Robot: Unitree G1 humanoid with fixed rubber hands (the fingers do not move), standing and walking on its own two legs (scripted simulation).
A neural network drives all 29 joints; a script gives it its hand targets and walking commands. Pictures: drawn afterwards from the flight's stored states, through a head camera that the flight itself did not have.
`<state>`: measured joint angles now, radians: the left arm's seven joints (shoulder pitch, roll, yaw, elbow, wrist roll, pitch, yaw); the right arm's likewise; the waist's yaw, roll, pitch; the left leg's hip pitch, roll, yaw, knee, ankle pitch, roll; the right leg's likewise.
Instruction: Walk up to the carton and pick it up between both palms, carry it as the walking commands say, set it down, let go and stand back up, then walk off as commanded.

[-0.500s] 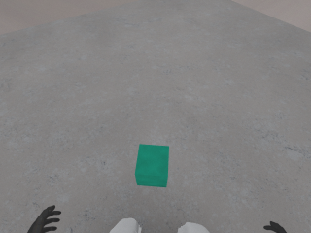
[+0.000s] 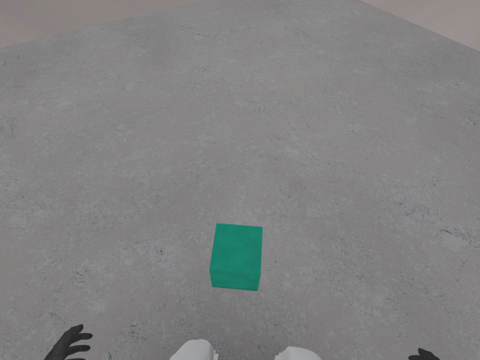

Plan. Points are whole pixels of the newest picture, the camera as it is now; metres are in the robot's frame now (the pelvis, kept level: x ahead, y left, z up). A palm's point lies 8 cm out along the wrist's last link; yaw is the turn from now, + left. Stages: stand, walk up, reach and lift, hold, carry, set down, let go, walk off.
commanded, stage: walk up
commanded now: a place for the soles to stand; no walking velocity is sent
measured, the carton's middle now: (237, 257) +0.56 +0.05 -0.64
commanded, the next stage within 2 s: none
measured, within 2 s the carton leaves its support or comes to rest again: neither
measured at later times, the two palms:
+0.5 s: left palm out of the picture +0.06 +0.32 -0.08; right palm out of the picture +0.12 -0.31 -0.07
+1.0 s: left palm (37, 351) +0.13 +0.36 -0.09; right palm (409, 345) +0.17 -0.27 -0.08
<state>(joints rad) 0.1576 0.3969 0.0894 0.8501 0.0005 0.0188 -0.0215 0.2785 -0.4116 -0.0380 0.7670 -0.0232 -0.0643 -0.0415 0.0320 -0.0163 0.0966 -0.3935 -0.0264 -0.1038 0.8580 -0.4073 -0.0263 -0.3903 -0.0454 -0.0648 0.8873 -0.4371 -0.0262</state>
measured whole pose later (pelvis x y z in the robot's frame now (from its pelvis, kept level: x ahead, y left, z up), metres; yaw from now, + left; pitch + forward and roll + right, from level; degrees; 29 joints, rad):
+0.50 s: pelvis +0.02 +0.00 +0.01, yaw +0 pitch -5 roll +1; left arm 0.32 0.40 0.09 0.85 0.00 -0.07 -0.02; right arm 0.30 -0.41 -0.04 0.77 -0.02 -0.06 -0.01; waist 0.03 -0.01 0.07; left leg -0.44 -0.03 -0.11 1.07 -0.48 0.00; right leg -0.28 -0.05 -0.06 0.81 -0.45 -0.03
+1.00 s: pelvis +0.07 +0.04 +0.00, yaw +1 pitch -4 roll +1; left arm 0.24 0.40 0.09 0.84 0.00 -0.01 -0.02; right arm 0.26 -0.40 -0.05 0.77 -0.02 -0.04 0.00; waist 0.04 -0.01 0.12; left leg -0.43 -0.02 -0.06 0.80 -0.30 0.00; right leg -0.38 -0.06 -0.06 0.83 -0.39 -0.03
